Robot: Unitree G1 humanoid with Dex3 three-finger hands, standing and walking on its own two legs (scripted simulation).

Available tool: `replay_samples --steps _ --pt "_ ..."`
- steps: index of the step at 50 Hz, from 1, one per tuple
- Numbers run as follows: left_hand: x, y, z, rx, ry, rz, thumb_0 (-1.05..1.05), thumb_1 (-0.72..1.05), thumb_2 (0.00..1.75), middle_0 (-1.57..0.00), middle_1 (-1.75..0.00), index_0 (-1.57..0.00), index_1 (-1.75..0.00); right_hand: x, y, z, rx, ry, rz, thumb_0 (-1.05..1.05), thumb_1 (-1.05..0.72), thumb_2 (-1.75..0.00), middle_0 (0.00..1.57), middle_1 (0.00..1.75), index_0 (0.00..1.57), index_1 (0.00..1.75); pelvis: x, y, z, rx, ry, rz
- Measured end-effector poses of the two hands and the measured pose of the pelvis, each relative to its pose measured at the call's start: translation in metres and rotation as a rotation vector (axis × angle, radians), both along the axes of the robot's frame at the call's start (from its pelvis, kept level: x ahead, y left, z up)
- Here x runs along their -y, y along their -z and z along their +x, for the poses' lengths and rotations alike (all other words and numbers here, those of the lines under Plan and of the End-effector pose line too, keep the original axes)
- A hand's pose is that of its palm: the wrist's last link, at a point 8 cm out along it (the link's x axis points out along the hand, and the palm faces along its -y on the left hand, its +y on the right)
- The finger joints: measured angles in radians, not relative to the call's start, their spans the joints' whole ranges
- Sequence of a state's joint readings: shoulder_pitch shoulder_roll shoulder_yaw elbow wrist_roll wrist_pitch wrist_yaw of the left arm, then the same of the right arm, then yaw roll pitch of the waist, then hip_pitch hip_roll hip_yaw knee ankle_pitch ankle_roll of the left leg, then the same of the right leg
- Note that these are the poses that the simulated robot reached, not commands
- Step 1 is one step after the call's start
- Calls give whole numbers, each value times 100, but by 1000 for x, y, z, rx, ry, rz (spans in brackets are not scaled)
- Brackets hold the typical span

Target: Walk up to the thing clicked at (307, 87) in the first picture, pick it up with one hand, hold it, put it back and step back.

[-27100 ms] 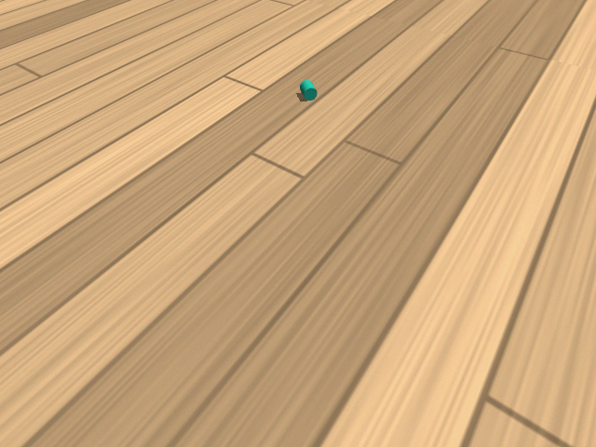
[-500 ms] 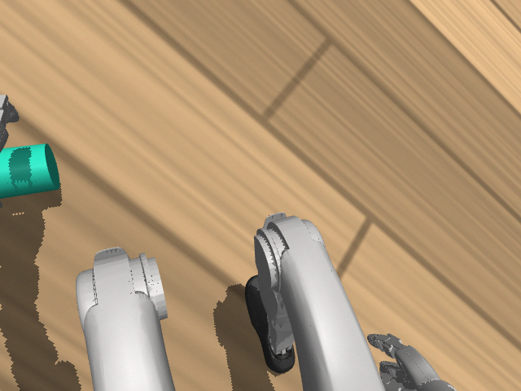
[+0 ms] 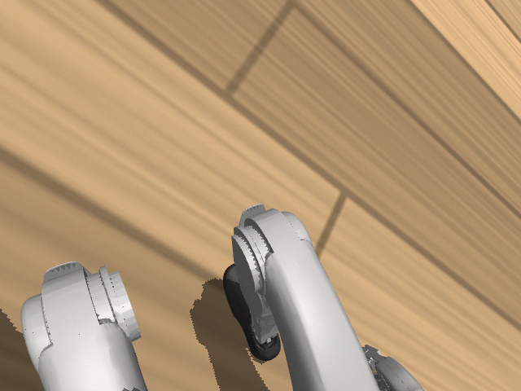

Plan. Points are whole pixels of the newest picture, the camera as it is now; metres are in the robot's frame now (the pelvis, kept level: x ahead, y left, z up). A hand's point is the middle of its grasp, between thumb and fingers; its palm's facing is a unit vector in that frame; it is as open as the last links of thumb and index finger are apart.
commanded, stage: rest palm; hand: left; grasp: from above
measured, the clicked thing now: out of the picture +0.47 +0.33 -0.27
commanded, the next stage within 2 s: close in 0.50 s
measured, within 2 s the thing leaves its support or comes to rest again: neither
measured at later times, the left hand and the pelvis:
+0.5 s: hand out of the picture +0.44 +0.34 -0.23, palm faces -0.46 -0.13 -0.88, open 13.7 cm; pelvis +0.00 +0.00 +0.00, yaw -1 degrees
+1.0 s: hand out of the picture +0.46 +0.33 -0.24, palm faces -0.42 -0.10 -0.90, open 12.7 cm; pelvis +0.00 +0.01 -0.01, yaw -3 degrees
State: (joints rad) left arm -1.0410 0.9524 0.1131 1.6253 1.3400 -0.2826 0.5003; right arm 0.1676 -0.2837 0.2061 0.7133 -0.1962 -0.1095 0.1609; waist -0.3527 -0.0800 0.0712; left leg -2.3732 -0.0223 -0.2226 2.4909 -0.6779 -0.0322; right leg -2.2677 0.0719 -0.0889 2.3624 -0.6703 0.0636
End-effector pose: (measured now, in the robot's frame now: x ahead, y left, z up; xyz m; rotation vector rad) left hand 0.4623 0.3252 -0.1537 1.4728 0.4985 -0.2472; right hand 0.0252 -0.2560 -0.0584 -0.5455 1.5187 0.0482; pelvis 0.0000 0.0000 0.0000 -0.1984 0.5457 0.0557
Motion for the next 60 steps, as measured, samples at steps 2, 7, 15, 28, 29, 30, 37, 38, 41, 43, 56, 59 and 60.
replay_samples --steps 2,7,15,28,29,30,37,38,41,43,56,59,60 --pt "1 4 3 6 0 -4 0 -51 106 -9 -100 -9 -100 0 -2 -1 -9 -3 0 0 -90 -89 21 30 21 30 0 0 2 -2 2 -4" --pt "2 9 6 21 -9 -8 0 -50 107 -10 -100 -9 -101 1 -5 5 -13 -19 0 0 -90 -89 21 30 21 30 0 0 6 -3 7 -11" --pt "-5 11 1 13 -32 2 0 -50 109 -10 -101 -9 -102 6 -5 26 28 -77 5 0 -90 -89 21 30 21 30 -1 0 6 10 10 -16" --pt "-12 18 -11 -16 -27 -23 0 -50 110 -11 -101 -9 -103 10 -8 32 37 -126 -18 0 -91 -89 21 30 20 30 -2 3 0 44 12 -24" --pt "-11 18 -11 -15 -18 -25 0 -50 110 -11 -101 -9 -103 10 -9 31 35 -127 -19 0 -91 -89 21 30 20 30 -2 3 0 46 13 -25" --pt "-9 19 -11 -14 -10 -27 0 -50 110 -11 -101 -9 -103 9 -10 29 33 -125 -20 0 -91 -89 21 30 20 30 -2 3 0 48 14 -26" --pt "0 23 -6 19 28 -28 0 -45 111 -15 -100 -12 -102 3 -12 22 24 -126 -14 0 -90 -89 21 30 20 30 -4 5 0 57 19 -35" --pt "1 23 -5 22 29 -25 0 -44 110 -16 -100 -13 -102 2 -12 21 25 -126 -12 0 -90 -89 21 30 20 30 -5 5 0 57 20 -36" --pt "3 25 -4 32 22 -17 0 -40 109 -18 -98 -16 -100 -2 -11 18 30 -126 0 0 -90 -89 21 30 20 30 -5 6 0 58 23 -39" --pt "3 26 -2 36 15 -8 0 -38 107 -20 -97 -18 -98 -4 -10 17 32 -127 8 0 -90 -89 21 30 20 30 -6 7 -1 58 25 -40" --pt "-15 25 2 18 -78 15 0 -27 92 -28 -88 -27 -88 -9 -9 21 42 -139 40 0 -90 -89 21 30 21 30 -8 6 2 45 25 -46" --pt "-19 25 1 -2 -87 8 0 -25 89 -29 -86 -29 -86 -6 -11 23 41 -136 31 0 -90 -89 21 30 21 30 -7 5 2 44 24 -48" --pt "-19 25 0 -6 -85 5 0 -24 88 -30 -86 -30 -85 -5 -11 24 38 -134 28 0 -90 -89 21 30 21 30 -7 5 2 44 23 -48"
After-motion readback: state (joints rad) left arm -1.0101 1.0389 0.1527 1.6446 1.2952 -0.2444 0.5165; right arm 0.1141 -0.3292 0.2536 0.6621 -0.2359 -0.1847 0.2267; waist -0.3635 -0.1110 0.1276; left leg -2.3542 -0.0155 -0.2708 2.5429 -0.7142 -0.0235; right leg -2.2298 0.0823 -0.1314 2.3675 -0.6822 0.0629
